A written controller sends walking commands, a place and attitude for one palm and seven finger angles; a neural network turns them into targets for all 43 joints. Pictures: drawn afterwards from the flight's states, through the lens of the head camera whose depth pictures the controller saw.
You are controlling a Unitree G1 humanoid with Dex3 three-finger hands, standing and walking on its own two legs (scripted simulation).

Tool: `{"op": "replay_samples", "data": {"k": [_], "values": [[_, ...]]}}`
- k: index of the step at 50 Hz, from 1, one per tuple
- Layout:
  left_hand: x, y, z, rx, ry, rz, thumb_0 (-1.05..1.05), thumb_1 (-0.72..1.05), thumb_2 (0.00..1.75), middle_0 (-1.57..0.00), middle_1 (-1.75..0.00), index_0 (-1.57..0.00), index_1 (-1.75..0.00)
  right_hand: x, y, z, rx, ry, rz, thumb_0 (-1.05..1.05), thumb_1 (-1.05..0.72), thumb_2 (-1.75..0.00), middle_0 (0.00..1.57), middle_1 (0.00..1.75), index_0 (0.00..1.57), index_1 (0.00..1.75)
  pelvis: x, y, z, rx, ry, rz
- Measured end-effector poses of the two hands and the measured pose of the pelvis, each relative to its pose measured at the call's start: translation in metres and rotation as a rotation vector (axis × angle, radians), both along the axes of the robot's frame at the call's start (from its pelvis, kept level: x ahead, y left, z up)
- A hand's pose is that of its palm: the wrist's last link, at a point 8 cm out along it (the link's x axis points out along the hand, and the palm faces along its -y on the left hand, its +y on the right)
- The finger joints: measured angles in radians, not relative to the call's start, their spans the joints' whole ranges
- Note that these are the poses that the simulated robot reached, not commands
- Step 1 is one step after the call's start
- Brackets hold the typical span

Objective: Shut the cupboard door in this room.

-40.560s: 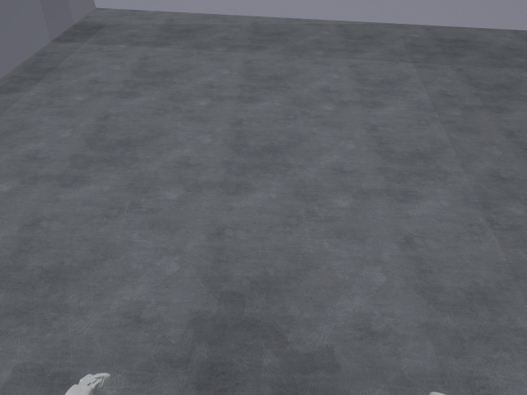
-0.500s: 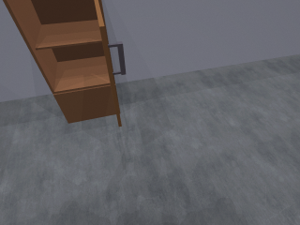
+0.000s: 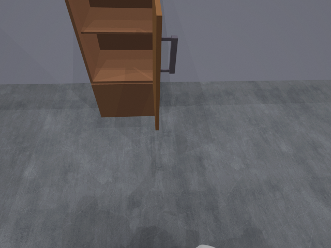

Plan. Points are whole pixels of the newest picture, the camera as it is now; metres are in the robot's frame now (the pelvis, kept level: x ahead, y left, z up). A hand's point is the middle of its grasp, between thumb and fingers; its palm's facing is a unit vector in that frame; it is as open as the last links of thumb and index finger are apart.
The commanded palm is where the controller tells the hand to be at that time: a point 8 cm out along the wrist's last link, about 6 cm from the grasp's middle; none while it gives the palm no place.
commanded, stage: turn or walk to find it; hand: left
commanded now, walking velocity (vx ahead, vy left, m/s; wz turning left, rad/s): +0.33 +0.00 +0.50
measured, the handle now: (167, 55) +0.78 +0.03 +0.03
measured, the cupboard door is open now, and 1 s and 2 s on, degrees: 90 90 90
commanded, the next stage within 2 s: stand and wait in 0.46 s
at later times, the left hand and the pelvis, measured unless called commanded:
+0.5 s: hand out of the picture +0.11 +0.10 -0.15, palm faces +0.30 -0.93 -0.22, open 7.4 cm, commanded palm none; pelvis +0.16 -0.06 +0.01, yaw +14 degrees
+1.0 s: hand (110, 198) +0.28 +0.18 -0.17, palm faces +0.30 -0.93 -0.20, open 7.4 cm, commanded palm none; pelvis +0.31 +0.00 +0.00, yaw +11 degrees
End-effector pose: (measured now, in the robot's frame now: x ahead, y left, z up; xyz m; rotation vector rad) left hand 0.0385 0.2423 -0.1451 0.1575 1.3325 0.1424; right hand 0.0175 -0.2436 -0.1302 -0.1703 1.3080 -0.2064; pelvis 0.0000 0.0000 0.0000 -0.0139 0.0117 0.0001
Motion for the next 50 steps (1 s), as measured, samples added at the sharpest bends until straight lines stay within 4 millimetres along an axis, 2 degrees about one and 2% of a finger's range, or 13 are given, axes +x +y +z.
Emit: {"op": "replay_samples", "data": {"k": [5,9,13,15,20,25,28,32,36,39,43,47,50], "values": [[0.032,-0.001,0.022,0.016,-0.088,0.02,0.01,0.9,0.9,-0.2,-0.3,-0.2,-0.3,0.005,-0.003,0.005,0.027,0.048,0.027,0.01,-0.91,-0.89,0.2,0.3,0.2,0.3,0.02,-0.01,0.011,-0.001,0.022,0.052],[0.065,-0.012,0.03,0.041,-0.141,0.028,0.01,0.9,0.9,-0.2,-0.3,-0.2,-0.3,0.017,-0.015,-0.001,0.054,0.083,0.037,0.01,-0.91,-0.89,0.2,0.3,0.2,0.3,0.04,-0.026,0.01,0.016,0.029,0.084],[0.098,-0.03,0.031,0.07,-0.202,0.033,0.01,0.9,0.9,-0.2,-0.3,-0.2,-0.3,0.042,-0.038,-0.019,0.077,0.109,0.057,0.01,-0.91,-0.89,0.2,0.3,0.2,0.3,0.067,-0.048,-0.002,0.033,0.026,0.121],[0.105,-0.04,0.031,0.085,-0.234,0.064,0.0,0.9,0.9,-0.2,-0.3,-0.2,-0.3,0.063,-0.049,-0.029,0.08,0.127,0.091,0.01,-0.91,-0.89,0.2,0.3,0.2,0.3,0.08,-0.057,-0.007,0.026,0.017,0.153],[0.084,-0.065,0.035,0.077,-0.163,0.182,0.0,0.9,0.9,-0.2,-0.3,-0.2,-0.3,0.151,-0.062,-0.018,0.08,0.057,0.185,0.01,-0.91,-0.89,0.2,0.3,0.2,0.3,0.119,-0.065,0.005,0.052,0.007,0.198],[0.049,-0.095,0.03,0.027,0.004,0.295,0.0,0.9,0.9,-0.2,-0.3,-0.2,-0.3,0.249,-0.051,-0.007,0.075,-0.046,0.272,0.01,-0.92,-0.89,0.2,0.3,0.2,0.3,0.161,-0.062,0.011,0.052,0.005,0.248],[0.029,-0.115,0.026,-0.015,0.119,0.36,0.0,0.9,0.9,-0.2,-0.3,-0.2,-0.3,0.303,-0.032,-0.004,0.073,-0.075,0.334,0.01,-0.92,-0.9,0.2,0.3,0.19,0.3,0.185,-0.056,0.009,0.046,0.005,0.27],[0.012,-0.135,0.025,-0.084,0.275,0.431,0.0,0.9,0.9,-0.2,-0.3,-0.2,-0.3,0.372,0.011,-0.006,0.087,-0.111,0.428,0.01,-0.92,-0.9,0.19,0.3,0.19,0.3,0.216,-0.04,0.003,0.034,0.012,0.284],[0.014,-0.134,0.018,-0.145,0.399,0.475,0.0,0.9,0.9,-0.2,-0.3,-0.21,-0.3,0.427,0.06,-0.013,0.097,-0.178,0.486,0.01,-0.92,-0.9,0.19,0.3,0.19,0.3,0.251,-0.014,-0.011,0.012,0.008,0.288],[0.039,-0.112,0.011,-0.134,0.395,0.474,0.01,0.9,0.9,-0.2,-0.3,-0.21,-0.3,0.443,0.082,-0.011,0.111,-0.197,0.477,0.01,-0.92,-0.89,0.2,0.3,0.2,0.3,0.267,-0.004,-0.01,0.013,-0.004,0.283],[0.101,-0.07,0.005,-0.082,0.272,0.416,0.01,0.9,0.9,-0.2,-0.3,-0.2,-0.3,0.439,0.088,-0.002,0.11,-0.181,0.423,0.01,-0.91,-0.89,0.2,0.3,0.2,0.3,0.285,0.004,0.0,0.011,-0.024,0.25],[0.173,-0.034,0.001,-0.035,0.123,0.341,0.0,0.91,0.9,-0.2,-0.3,-0.2,-0.3,0.445,0.074,0.008,0.089,-0.227,0.328,-0.04,-0.94,-0.89,0.2,0.3,0.2,0.3,0.299,0.005,0.004,0.02,-0.029,0.214],[0.224,-0.015,0.005,-0.002,0.024,0.3,0.0,0.91,0.9,-0.19,-0.3,-0.2,-0.3,0.446,0.057,0.009,0.071,-0.216,0.297,-0.04,-0.94,-0.89,0.2,0.3,0.2,0.3,0.309,0.002,0.005,0.027,-0.027,0.191]]}}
